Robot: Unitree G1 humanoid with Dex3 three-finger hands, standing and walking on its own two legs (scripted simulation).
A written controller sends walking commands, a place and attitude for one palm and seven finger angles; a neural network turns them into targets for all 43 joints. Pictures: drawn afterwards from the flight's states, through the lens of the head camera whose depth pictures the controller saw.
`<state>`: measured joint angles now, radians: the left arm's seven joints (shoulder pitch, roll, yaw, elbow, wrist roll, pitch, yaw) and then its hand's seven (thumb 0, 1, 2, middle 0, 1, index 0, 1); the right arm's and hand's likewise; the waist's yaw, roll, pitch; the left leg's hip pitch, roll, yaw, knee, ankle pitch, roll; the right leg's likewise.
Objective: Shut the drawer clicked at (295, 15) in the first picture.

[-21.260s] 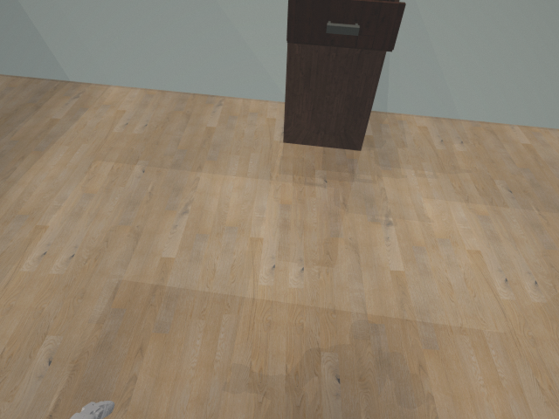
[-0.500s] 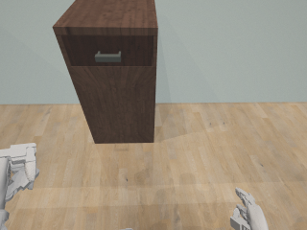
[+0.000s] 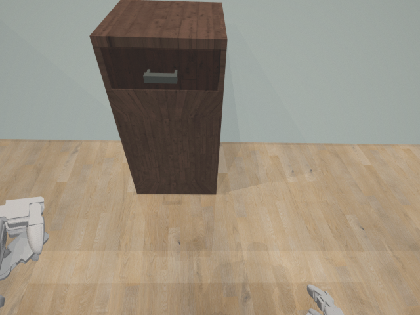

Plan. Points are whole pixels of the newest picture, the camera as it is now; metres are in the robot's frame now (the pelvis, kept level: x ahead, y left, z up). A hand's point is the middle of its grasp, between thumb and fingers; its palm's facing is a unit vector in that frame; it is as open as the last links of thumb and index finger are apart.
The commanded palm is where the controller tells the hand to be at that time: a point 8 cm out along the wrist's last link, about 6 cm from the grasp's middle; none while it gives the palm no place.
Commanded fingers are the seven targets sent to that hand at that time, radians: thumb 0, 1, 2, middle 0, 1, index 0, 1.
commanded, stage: let the arm hang, fingers relaxed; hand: left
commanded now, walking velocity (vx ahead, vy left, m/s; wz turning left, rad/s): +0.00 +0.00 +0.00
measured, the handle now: (161, 74) +0.90 +0.21 +0.02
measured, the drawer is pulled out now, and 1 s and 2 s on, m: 0.00 0.00 0.00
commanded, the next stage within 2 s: look to check the result in 1.12 s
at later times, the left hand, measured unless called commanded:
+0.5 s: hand out of the picture +0.00 +0.20 -0.16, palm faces +0.06 -0.97 -0.25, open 4.3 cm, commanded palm none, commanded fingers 0.00 0.90 0.90 -0.40 -0.52 -0.40 -0.52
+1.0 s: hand out of the picture +0.01 +0.19 -0.16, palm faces +0.06 -0.97 -0.23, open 7.3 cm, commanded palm none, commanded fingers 0.00 0.90 0.90 -0.20 -0.30 -0.20 -0.30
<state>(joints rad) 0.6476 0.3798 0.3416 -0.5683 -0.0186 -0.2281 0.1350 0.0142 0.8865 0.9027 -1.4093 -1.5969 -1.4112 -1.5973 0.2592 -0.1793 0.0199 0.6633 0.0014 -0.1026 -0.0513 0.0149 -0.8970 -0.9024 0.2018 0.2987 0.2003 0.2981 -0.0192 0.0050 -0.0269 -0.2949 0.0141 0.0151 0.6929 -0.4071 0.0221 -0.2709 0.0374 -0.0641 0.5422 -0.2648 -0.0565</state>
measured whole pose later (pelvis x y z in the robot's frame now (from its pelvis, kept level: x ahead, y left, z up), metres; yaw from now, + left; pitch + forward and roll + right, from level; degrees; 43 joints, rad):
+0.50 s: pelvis -0.02 -0.01 +0.00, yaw +3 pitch -1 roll -1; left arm 0.29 0.24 0.02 0.94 0.02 0.03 0.01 0.01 0.90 0.90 -0.76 -0.96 -0.77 -0.92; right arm 0.32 -0.18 -0.01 0.99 -0.03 0.03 -0.02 0.01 -0.90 -0.90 0.20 0.30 0.19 0.30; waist -0.01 0.00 0.06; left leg -0.28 0.00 -0.04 0.53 -0.24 -0.01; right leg -0.28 0.06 -0.01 0.49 -0.20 -0.04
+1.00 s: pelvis -0.01 +0.00 +0.01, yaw +3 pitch -2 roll +0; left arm 0.22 0.19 0.01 1.12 0.01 -0.01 0.02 0.01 0.91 0.90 -0.21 -0.31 -0.21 -0.31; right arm 0.27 -0.18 -0.01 1.11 -0.02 0.00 -0.03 0.01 -0.90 -0.90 0.20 0.30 0.20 0.30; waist -0.01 0.01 0.04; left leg -0.20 -0.02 -0.01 0.42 -0.20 0.01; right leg -0.22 0.04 0.02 0.42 -0.18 -0.03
